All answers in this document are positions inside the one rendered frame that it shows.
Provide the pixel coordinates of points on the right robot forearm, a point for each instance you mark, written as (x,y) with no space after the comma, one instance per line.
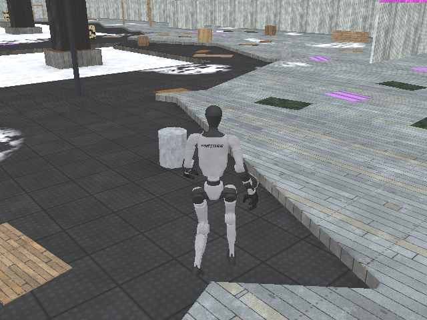
(245,176)

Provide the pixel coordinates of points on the left robot upper arm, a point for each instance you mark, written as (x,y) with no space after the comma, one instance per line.
(189,150)

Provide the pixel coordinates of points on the left robot forearm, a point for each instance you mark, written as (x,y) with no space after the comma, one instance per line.
(186,170)

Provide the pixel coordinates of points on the right robot hand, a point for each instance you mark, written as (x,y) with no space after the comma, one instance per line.
(253,202)

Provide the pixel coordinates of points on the humanoid robot torso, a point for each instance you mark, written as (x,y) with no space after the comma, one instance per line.
(213,158)

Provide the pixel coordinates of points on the left robot hand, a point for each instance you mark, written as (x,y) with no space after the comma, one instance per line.
(193,171)

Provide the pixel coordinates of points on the right robot foot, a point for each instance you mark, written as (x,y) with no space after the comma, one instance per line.
(231,260)

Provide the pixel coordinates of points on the right robot upper arm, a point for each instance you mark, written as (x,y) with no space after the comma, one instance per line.
(237,153)

